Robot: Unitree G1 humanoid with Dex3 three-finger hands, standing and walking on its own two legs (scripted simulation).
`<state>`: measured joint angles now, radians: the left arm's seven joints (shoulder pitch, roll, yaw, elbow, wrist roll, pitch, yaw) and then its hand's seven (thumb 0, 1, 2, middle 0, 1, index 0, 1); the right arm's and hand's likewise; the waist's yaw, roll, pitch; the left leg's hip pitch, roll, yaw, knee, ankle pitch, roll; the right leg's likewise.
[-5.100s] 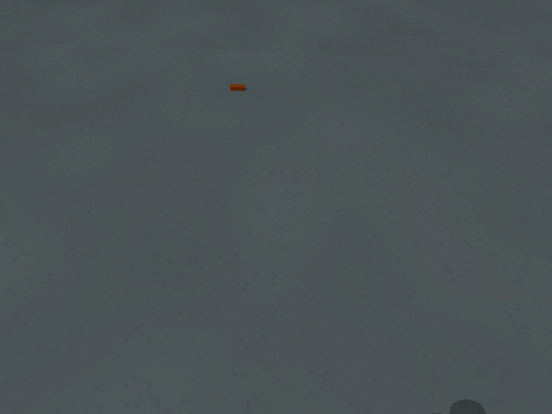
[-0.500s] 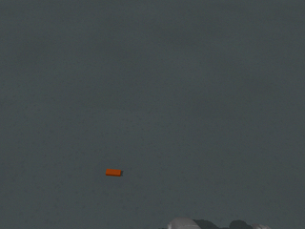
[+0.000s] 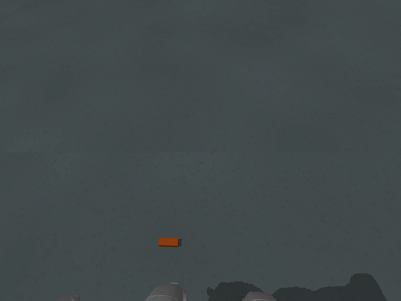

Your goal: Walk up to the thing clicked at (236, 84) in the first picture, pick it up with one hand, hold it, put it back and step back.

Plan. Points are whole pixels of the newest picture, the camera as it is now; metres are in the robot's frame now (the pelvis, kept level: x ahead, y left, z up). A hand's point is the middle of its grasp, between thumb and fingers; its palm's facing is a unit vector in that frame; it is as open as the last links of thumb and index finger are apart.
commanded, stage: walk up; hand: left
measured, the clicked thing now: (168, 242) +0.45 +0.22 -0.75
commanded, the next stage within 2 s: stand in 1.64 s
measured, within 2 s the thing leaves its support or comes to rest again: neither
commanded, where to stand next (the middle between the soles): +0.09 -0.01 m, yaw -1 degrees
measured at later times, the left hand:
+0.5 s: hand out of the picture +0.06 +0.28 -0.16, palm faces +0.01 -0.95 -0.32, open 7.3 cm
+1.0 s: hand out of the picture +0.13 +0.27 -0.14, palm faces +0.00 -0.95 -0.32, open 7.3 cm
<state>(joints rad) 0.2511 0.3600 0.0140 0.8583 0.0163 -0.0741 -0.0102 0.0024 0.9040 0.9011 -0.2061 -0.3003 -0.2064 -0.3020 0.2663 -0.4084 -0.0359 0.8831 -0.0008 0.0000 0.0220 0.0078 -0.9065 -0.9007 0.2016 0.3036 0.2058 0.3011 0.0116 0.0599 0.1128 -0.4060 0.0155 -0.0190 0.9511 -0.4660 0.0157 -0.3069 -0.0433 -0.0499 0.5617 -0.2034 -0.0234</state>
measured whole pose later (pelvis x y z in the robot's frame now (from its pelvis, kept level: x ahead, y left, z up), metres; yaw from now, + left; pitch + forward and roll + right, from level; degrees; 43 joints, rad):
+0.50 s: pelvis +0.02 +0.02 +0.00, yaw +1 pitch -3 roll -1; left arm 0.19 0.38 0.01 1.10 0.00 0.00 -0.02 0.00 0.91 0.90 -0.20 -0.30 -0.20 -0.30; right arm 0.12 -0.36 0.00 1.04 -0.01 -0.01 0.01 0.01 -0.90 -0.90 0.20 0.30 0.21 0.30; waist 0.02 -0.01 0.05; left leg -0.28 0.04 -0.01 0.55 -0.23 -0.02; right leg -0.22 -0.03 -0.03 0.51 -0.24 0.02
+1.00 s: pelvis +0.04 +0.02 +0.02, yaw +1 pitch -2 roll +0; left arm 0.06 0.34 0.01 1.15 0.01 -0.01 -0.01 0.00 0.91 0.90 -0.20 -0.30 -0.20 -0.30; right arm 0.07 -0.35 0.00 1.16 0.00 -0.01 0.00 0.01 -0.91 -0.90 0.20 0.30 0.21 0.30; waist -0.01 0.00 0.04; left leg -0.16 0.04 0.00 0.35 -0.15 -0.03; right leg -0.12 -0.03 -0.03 0.35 -0.19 0.02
